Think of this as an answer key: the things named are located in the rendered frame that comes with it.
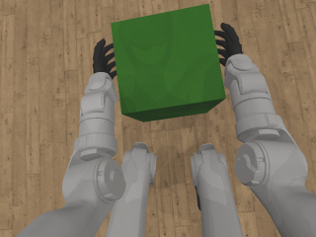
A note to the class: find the robot left forearm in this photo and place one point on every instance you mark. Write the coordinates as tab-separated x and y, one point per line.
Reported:
96	136

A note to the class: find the right robot hand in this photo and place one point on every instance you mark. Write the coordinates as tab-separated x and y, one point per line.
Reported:
231	43

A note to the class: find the right robot upper arm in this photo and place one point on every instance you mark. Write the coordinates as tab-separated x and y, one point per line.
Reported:
276	172

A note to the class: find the left robot hand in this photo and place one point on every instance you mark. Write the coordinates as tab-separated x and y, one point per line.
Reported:
100	59

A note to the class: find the robot right shin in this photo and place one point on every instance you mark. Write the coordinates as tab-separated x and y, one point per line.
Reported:
220	156

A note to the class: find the robot right forearm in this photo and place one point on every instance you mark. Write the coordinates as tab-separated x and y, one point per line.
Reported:
256	118

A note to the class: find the right robot thigh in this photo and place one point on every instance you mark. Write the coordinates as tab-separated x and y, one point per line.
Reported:
219	216

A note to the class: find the left robot upper arm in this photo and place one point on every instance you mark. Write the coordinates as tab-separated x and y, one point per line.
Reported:
90	190

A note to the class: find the carton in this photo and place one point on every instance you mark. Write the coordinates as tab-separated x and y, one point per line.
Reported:
167	64

